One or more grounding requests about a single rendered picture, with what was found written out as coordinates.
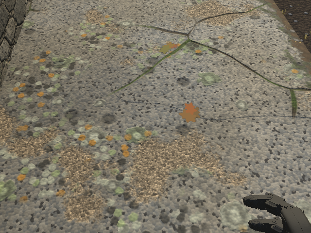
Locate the robot right hand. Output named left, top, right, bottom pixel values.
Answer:
left=240, top=192, right=311, bottom=233

